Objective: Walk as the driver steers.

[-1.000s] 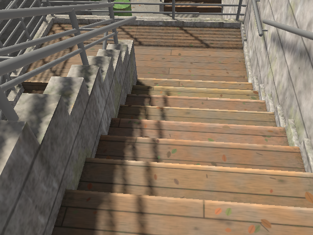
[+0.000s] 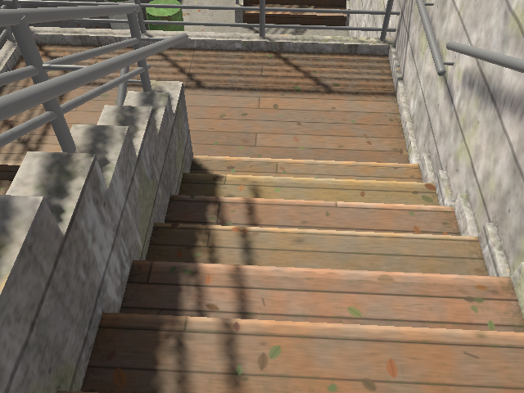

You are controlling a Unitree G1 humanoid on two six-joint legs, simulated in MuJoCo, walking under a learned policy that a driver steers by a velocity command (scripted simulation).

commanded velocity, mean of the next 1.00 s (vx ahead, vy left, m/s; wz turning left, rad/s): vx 0.45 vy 0.00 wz -0.15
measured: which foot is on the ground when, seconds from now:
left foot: down 0.00-0.14, up 0.16-0.62, down 0.64-1.00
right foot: up 0.00-0.12, down 0.14-0.64, up 0.66-1.00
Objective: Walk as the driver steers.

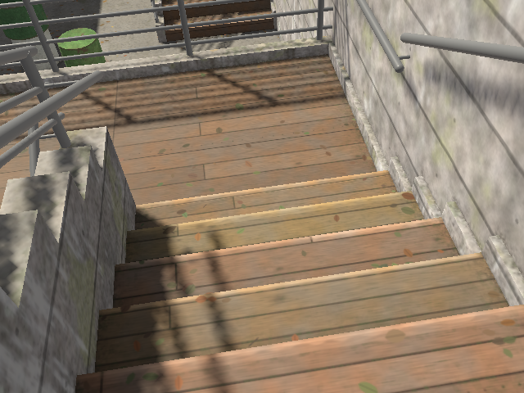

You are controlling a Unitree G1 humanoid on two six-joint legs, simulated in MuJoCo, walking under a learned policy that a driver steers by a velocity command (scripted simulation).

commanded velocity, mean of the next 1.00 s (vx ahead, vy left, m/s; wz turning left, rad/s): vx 0.09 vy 0.00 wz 0.28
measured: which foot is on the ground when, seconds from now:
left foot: down 0.00-0.18, up 0.20-0.44, down 0.46-0.78, up 0.80-1.00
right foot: up 0.00-0.02, down 0.04-0.26, up 0.28-0.36, down 0.38-0.50, up 0.52-0.76, down 0.78-1.00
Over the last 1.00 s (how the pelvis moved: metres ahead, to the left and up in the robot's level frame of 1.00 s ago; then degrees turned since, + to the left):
0.41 0.01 -0.19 -13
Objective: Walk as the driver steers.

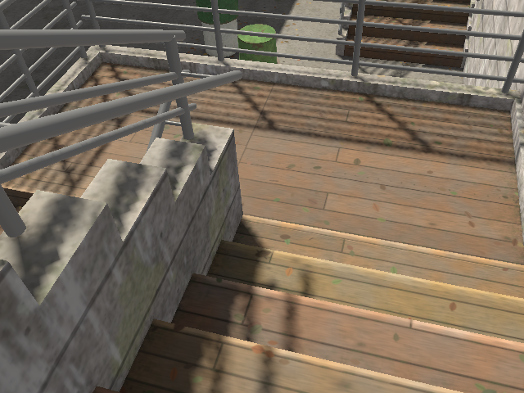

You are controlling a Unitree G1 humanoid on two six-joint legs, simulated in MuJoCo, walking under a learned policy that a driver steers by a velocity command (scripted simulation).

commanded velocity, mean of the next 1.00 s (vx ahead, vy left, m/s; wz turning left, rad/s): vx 0.85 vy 0.00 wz -0.35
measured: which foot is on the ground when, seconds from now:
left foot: up 0.00-0.50, down 0.52-0.96, up 0.98-1.00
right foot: down 0.00-0.50, up 0.52-0.94, down 0.96-1.00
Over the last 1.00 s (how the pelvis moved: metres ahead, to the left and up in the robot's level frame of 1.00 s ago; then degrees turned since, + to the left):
0.31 -0.11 -0.14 19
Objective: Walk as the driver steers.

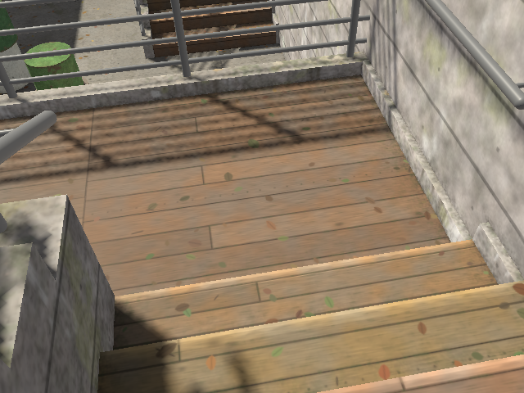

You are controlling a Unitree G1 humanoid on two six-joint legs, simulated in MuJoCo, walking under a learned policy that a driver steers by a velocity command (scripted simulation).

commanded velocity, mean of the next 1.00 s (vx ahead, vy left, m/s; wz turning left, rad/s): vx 0.52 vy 0.00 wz -0.11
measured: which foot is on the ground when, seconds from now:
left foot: up 0.00-0.46, down 0.48-0.90, up 0.92-1.00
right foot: down 0.00-0.52, up 0.54-0.86, down 0.88-1.00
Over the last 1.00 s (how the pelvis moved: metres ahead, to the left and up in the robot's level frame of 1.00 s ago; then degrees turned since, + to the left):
0.60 0.12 -0.34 -20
